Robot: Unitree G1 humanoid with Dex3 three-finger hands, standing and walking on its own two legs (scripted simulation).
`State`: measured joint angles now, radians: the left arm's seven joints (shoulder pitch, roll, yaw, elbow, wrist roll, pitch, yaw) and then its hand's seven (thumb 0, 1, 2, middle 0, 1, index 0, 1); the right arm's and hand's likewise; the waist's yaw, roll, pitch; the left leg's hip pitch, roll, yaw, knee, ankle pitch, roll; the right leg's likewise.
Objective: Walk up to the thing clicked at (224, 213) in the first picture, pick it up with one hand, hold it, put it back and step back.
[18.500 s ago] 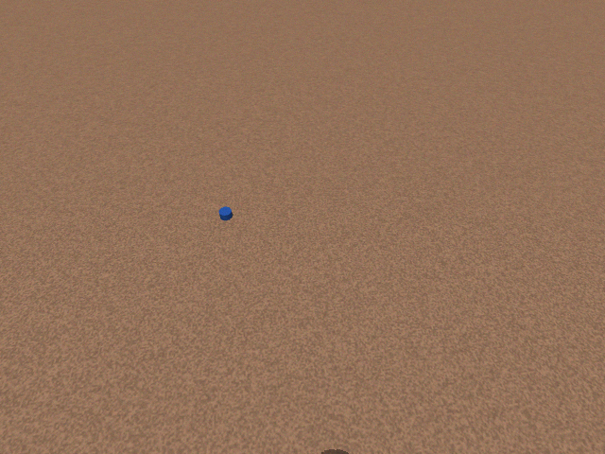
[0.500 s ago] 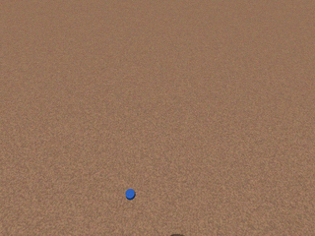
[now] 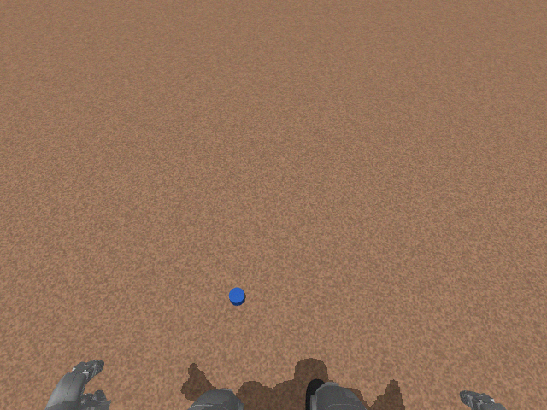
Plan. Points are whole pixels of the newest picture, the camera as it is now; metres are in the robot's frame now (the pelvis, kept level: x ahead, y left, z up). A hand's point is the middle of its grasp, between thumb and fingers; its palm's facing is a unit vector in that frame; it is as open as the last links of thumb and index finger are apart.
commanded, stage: walk up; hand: left
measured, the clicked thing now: (237, 296) +0.51 +0.13 -0.74
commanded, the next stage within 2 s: stand in 1.76 s
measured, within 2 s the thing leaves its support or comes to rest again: neither
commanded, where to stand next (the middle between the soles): +0.09 -0.01 m, yaw -4 degrees
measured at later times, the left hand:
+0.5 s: hand out of the picture +0.11 +0.26 -0.13, palm faces -0.17 -0.91 -0.38, open 7.3 cm
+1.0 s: hand (115, 387) +0.16 +0.26 -0.15, palm faces -0.05 -0.91 -0.40, open 7.3 cm
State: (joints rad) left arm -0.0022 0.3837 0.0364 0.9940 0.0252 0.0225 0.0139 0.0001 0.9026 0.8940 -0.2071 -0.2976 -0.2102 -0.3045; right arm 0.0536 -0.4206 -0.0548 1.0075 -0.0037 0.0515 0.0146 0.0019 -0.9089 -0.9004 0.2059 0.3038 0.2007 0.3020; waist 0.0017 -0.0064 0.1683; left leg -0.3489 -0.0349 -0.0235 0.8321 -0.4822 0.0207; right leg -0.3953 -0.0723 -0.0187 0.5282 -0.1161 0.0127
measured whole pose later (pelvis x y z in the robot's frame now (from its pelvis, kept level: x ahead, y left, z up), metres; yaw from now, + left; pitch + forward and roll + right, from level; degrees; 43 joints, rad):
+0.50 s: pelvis +0.01 -0.02 +0.01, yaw -5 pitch -2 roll -1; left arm 0.22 0.44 0.05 0.98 0.02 -0.02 -0.05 0.00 0.91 0.89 -0.20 -0.30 -0.21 -0.30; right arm 0.34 -0.43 -0.07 0.93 -0.04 -0.02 0.03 0.00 -0.90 -0.90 0.21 0.30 0.21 0.30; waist -0.06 -0.01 0.08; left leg -0.12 0.08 0.06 0.49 -0.32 -0.02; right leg -0.30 -0.02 0.02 0.56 -0.29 0.00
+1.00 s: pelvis +0.02 +0.00 -0.01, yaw -1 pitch -1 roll +0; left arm 0.05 0.40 0.03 0.93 -0.01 0.02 0.04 0.00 0.90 0.89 -0.21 -0.30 -0.21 -0.30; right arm 0.18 -0.38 -0.05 0.94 -0.03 0.01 0.02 0.00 -0.91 -0.90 0.21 0.30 0.20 0.30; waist -0.03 -0.02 0.15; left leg -0.31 -0.02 -0.02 0.68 -0.34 0.02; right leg -0.42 -0.01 0.06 0.88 -0.51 -0.01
